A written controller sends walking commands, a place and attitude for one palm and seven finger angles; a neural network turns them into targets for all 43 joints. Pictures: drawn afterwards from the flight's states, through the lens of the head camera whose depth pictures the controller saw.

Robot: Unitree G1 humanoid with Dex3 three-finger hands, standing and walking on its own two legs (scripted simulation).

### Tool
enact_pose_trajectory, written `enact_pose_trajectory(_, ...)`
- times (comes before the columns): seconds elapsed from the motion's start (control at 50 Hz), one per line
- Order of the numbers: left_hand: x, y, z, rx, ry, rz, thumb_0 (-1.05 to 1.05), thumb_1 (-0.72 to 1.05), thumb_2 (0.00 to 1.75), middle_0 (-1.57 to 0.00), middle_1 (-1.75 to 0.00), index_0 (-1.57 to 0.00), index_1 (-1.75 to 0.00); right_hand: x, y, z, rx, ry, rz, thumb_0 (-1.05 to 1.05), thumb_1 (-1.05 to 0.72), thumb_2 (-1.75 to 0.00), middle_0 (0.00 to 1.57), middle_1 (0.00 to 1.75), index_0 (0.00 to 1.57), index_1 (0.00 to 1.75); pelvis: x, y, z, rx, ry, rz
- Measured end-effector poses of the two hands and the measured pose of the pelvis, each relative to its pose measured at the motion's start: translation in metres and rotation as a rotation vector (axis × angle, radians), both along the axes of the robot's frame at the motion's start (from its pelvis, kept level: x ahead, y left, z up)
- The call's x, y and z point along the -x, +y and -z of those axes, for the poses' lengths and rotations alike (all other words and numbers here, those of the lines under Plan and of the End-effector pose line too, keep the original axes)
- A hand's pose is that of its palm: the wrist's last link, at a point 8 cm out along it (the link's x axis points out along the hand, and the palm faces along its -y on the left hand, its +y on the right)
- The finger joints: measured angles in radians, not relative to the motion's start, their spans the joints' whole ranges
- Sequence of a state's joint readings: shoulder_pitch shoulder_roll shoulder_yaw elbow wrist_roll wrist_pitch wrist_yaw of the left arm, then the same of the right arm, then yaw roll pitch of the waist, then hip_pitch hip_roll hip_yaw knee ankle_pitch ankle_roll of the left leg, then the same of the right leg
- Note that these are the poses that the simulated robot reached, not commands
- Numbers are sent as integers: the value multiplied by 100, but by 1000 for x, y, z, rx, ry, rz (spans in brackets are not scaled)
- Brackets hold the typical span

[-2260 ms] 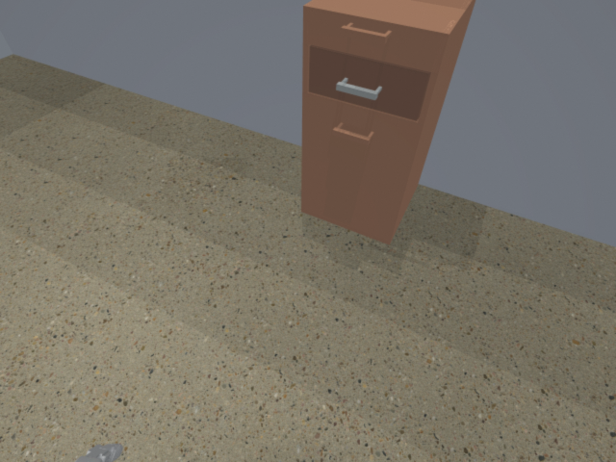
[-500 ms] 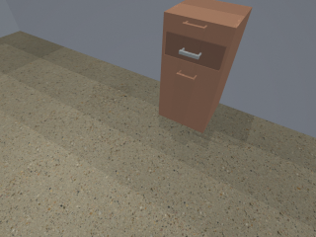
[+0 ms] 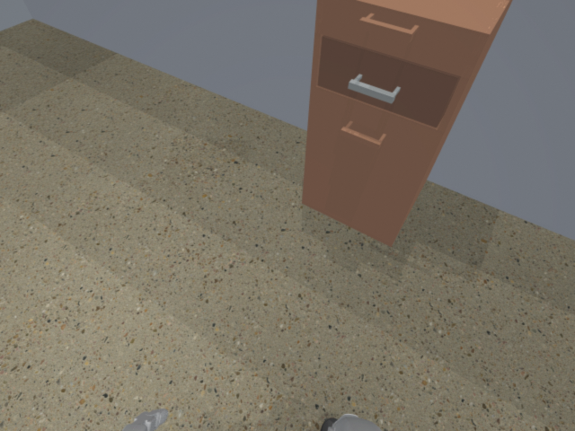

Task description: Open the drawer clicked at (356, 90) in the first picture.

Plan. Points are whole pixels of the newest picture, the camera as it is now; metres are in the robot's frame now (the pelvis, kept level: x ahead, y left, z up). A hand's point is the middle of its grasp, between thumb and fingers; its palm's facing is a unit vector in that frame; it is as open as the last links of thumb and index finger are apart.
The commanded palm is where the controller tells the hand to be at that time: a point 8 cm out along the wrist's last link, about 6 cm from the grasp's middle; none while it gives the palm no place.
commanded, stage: walk to a spot facing it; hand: left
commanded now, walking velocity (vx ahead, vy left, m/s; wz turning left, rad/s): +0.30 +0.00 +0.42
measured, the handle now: (374, 87) +0.96 -0.25 -0.07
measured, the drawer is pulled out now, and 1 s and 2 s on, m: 0.00 0.00 0.00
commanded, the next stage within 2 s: turn to face it in 0.12 s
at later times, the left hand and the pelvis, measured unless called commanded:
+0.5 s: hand out of the picture +0.14 +0.22 -0.17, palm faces +0.14 -0.97 -0.18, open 7.3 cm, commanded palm none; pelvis +0.18 +0.04 +0.01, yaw +2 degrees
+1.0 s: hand (175, 309) +0.34 +0.21 -0.14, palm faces -0.16 -0.95 -0.25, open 7.4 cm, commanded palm none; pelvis +0.22 +0.02 +0.01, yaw -14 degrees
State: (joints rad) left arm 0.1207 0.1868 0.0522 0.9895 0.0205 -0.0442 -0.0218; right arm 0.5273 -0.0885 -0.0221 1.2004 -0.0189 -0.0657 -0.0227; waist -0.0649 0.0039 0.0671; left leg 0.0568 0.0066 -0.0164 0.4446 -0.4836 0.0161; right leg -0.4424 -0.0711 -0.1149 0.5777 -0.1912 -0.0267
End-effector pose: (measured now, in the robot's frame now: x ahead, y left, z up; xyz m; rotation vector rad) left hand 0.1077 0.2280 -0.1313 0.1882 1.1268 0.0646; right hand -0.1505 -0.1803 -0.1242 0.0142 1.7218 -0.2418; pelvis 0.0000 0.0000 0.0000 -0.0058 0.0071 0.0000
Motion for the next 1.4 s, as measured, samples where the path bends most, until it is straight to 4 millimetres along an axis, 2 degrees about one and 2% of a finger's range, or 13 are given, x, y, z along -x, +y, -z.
enact_pose_trajectory(0.04,-24,-6,1,-5,-66,-26,0,91,90,-20,-30,-20,-30,-30,-17,9,3,-9,-32,0,-91,-90,21,30,21,30,-18,-7,7,3,-10,-27)
enact_pose_trajectory(0.08,-33,-8,-2,-1,-86,-63,0,91,90,-20,-30,-20,-30,-74,-35,14,23,-58,-77,0,-91,-90,20,30,20,30,-34,-9,5,17,-23,-50)
enact_pose_trajectory(0.2,-22,2,-4,-13,10,-184,-1,94,89,-20,-30,-21,-30,-248,-67,3,102,-350,-216,1,-91,-90,20,29,20,30,-82,-4,-9,31,-21,-111)
enact_pose_trajectory(0.32,-5,31,14,0,150,-266,-1,93,90,-20,-30,-20,-30,-403,-46,-20,139,-596,-373,0,-92,-90,19,29,19,30,-132,17,-4,40,-31,-139)
enact_pose_trajectory(0.36,0,39,25,12,210,-282,-1,93,90,-20,-30,-20,-30,-438,-32,-19,154,-657,-402,0,-92,-90,19,29,20,30,-150,28,4,42,-36,-124)
enact_pose_trajectory(0.42,-2,45,27,14,292,-280,0,92,90,-20,-30,-20,-30,-464,-13,-23,148,-691,-408,0,-92,-90,20,29,20,30,-167,35,2,22,-41,-86)
enact_pose_trajectory(0.56,-47,43,4,20,317,-221,0,91,90,-20,-30,-20,-30,-458,10,-16,80,-622,-297,-1,-91,-90,20,29,20,30,-192,40,-14,11,-33,-6)
enact_pose_trajectory(0.76,-154,25,-2,-66,147,-64,0,90,90,-20,-30,-20,-30,-419,-47,25,103,-489,-101,-1,-93,-90,20,30,21,30,-214,17,4,-16,-31,110)
enact_pose_trajectory(0.96,-223,23,-21,-80,81,79,0,90,90,-20,-30,-20,-30,-391,-65,-1,178,-445,2,0,-92,-90,20,29,20,30,-222,18,-14,-16,-1,214)
enact_pose_trajectory(1.12,-271,46,-9,-62,48,181,0,90,90,-20,-30,-21,-30,-382,-42,-15,265,-487,66,0,-91,-90,20,29,20,30,-229,48,-9,3,8,308)
enact_pose_trajectory(1.2,-292,54,-6,-52,47,237,0,90,90,-20,-30,-20,-30,-363,-20,-22,284,-478,100,0,-91,-90,20,29,20,30,-230,62,-11,5,-1,353)
enact_pose_trajectory(1.3,-308,52,-14,-42,48,296,0,91,90,-20,-30,-20,-30,-336,5,-25,266,-422,163,0,-91,-90,20,29,20,30,-232,69,-19,16,-2,407)
enact_pose_trajectory(1.4,-313,35,-16,-47,76,359,0,91,90,-20,-30,-20,-30,-309,21,-18,235,-379,246,0,-91,-90,20,30,21,30,-232,69,-21,18,2,449)
